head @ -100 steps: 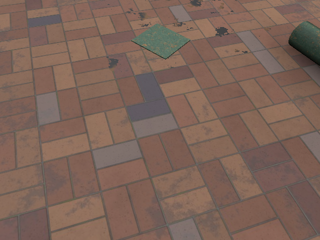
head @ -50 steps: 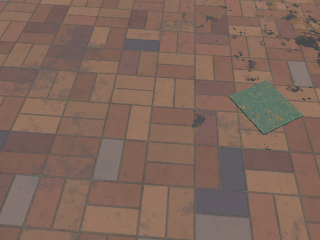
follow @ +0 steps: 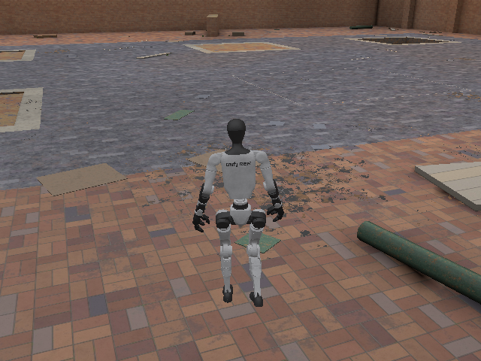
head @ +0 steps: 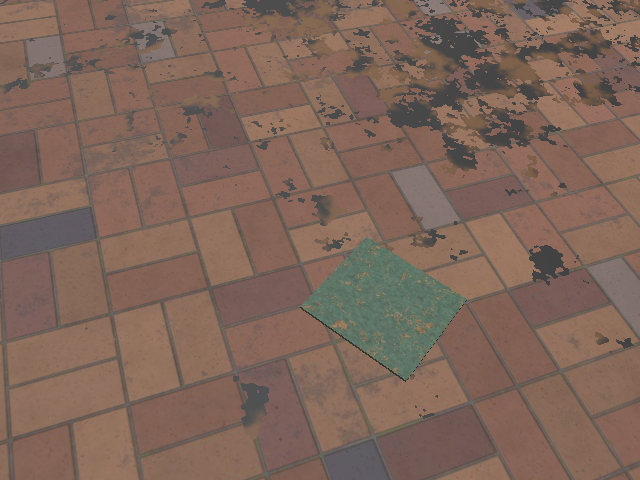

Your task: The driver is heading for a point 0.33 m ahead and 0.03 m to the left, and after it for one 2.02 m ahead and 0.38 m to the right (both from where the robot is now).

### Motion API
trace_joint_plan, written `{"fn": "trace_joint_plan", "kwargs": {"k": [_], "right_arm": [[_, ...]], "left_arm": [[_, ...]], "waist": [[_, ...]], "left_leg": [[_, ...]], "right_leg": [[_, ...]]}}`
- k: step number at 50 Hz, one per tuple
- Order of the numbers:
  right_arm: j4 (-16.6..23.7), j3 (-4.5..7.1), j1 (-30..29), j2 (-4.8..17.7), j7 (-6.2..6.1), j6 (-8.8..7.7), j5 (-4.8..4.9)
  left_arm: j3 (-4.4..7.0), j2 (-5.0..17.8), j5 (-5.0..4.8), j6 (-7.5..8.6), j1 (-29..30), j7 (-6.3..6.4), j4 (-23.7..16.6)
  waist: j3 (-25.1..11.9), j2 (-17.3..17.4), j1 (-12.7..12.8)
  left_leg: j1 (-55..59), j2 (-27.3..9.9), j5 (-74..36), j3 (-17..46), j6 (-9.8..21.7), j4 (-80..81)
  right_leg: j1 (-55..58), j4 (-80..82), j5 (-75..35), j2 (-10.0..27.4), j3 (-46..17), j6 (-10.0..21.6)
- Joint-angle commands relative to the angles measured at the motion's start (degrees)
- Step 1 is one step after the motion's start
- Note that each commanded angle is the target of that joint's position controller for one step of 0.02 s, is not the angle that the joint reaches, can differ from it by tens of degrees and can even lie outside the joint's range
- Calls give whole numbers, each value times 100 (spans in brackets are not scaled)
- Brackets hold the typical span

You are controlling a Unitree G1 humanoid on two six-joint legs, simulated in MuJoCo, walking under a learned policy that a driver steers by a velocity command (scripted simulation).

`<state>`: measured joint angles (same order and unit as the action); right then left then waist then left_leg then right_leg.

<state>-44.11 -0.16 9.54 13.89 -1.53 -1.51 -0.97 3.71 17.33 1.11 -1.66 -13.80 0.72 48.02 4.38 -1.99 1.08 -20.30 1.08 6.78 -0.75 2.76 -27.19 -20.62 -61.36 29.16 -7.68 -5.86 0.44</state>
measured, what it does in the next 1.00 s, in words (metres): walks ahead: right foot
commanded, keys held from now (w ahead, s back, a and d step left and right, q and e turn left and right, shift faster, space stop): no key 0.48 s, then w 0.30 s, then w+e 0.22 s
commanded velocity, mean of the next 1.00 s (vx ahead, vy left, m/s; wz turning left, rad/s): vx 0.17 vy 0.00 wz -0.09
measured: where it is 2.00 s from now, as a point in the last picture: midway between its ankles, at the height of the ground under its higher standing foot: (376, 357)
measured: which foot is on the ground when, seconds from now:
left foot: down 0.00-1.00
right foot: up 0.00-0.18, down 0.20-0.76, up 0.78-1.00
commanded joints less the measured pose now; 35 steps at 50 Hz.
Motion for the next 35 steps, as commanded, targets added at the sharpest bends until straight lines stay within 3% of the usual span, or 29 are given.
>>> {"fn": "trace_joint_plan", "kwargs": {"k": [1, 4, 6, 9, 10, 11, 12, 13, 14, 17, 20, 24, 26, 28, 30, 31, 33, 35], "right_arm": [[163, 114, 53, 586, 0, -17, -53], [-9, 150, 216, 726, 15, 5, -42], [-83, 195, 279, 833, 35, 74, -44], [-160, 222, 256, 866, 34, 204, 6], [-218, 219, 390, 820, 31, 216, 7], [-181, 190, 432, 677, 57, 203, 38], [-171, 159, 391, 477, 73, 206, 119], [-303, 142, 354, 452, 88, 207, 76], [-427, 139, 457, 406, 106, 185, 50], [-717, 178, 683, 587, 126, 112, 14], [-951, 146, 689, 477, 106, 101, 38], [-1201, 120, 701, 394, 73, 112, 36], [-1285, 138, 730, 417, 74, 130, 22], [-1235, 178, 575, 451, 109, 159, -27], [-1099, 135, 306, 189, 174, 114, -95], [-1047, 148, 248, 211, 192, 64, -125], [-967, 204, 253, 340, 234, -61, -109], [-939, 242, 315, 325, 264, -173, -42]], "left_arm": [[12, 255, -27, -144, -793, -45, 8], [-89, 146, -21, -208, -523, -2, 75], [-120, 188, -36, -220, -359, 18, 108], [-171, 138, -26, -127, -524, 31, 318], [-181, 218, 14, -64, -426, 46, 309], [-178, 425, 111, 16, -367, 79, 252], [-185, 529, 33, 63, -22, 74, 263], [-282, 226, 15, 132, 241, 48, 273], [-319, 135, 5, 189, 319, 49, 330], [-302, 218, -62, 253, 6, 96, 583], [-308, 133, -72, 240, -210, 105, 774], [-313, 82, -72, 240, -323, 116, 965], [-259, 198, -61, 224, -503, 112, 1069], [-176, 365, -52, 179, -624, 96, 1063], [-91, 494, -48, 204, -785, 103, 1131], [-69, 459, -39, 241, -783, 101, 1138], [-34, 443, 2, 347, -776, 76, 1161], [-13, 396, -21, 435, -719, 49, 1190]], "waist": [[-843, 1025, 156], [-839, 1114, 17], [-781, 1208, -73], [-578, 1010, 75], [-434, 789, 49], [-424, 292, -27], [-137, -476, -258], [-27, -434, -322], [-63, -401, -393], [-126, -301, -333], [-51, 34, -239], [-63, 199, -191], [-139, 98, -132], [199, -154, -5], [608, -616, 96], [666, -596, 102], [617, -483, 29], [540, -413, -95]], "left_leg": [[595, -1119, -1774, 1053, 807, 1033], [596, -1159, -678, 1140, 850, 1175], [538, -1161, 305, 1290, 847, 1275], [20, -1071, 1334, 1331, 571, 1254], [-248, -1020, 1584, 1337, 315, 1245], [-433, -838, 1585, 1153, 50, 869], [66, -226, 1175, 455, -131, 609], [928, -241, 610, 425, -152, 482], [1272, -298, 292, 487, -131, 579], [1329, -500, 35, 664, -45, 654], [1037, -507, 144, 694, -59, 785], [1045, -519, 116, 719, -73, 831], [920, -292, 1146, 548, -13, 570], [158, -21, 2201, 322, 85, 30], [-572, 67, 1561, -140, 58, -871], [-801, -115, 1378, -105, 81, -1203], [-1035, -301, 1552, -39, 144, -1315], [-481, -232, 1400, -214, 181, -752]], "right_leg": [[307, 498, -213, 220, 105, -183], [614, 1606, -163, 348, 315, -141], [793, 2198, -376, 404, 442, -61], [1520, 3614, -1273, 426, 586, 176], [1696, 4051, -1506, 608, 262, 295], [1733, 4458, -1200, 1301, -587, 463], [565, 4798, -621, 1774, -1196, 700], [-119, 4990, -403, 1807, -1157, 636], [-184, 4962, -369, 1582, -917, 466], [216, 4807, -901, 1234, -541, 302], [569, 4624, -1234, 1195, -428, 364], [676, 4550, -1413, 1175, -359, 393], [692, 4616, -180, 1097, -408, 516], [625, 4888, 1313, 1317, -874, 822], [860, 5441, 1693, 2048, -1688, 1200], [967, 5542, 1427, 2283, -1856, 1326], [1326, 5412, 658, 2352, -1719, 1390], [1278, 5118, -70, 2113, -1242, 1255]]}}
Velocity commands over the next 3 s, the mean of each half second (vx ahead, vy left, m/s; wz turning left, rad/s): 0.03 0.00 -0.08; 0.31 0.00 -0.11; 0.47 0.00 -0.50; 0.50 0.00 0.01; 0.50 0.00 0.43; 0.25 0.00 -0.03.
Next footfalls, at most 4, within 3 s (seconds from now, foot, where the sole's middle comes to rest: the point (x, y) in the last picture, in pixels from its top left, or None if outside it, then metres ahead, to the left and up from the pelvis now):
0.20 right None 0.03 -0.11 -0.77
1.26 right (351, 479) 0.46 -0.06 -0.77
1.80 left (346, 321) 0.82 -0.06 -0.77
2.32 right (437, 249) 1.05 -0.30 -0.77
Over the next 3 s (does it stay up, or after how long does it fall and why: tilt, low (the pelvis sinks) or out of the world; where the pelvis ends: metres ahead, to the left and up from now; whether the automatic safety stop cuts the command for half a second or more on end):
stays up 1.14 -0.18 0.00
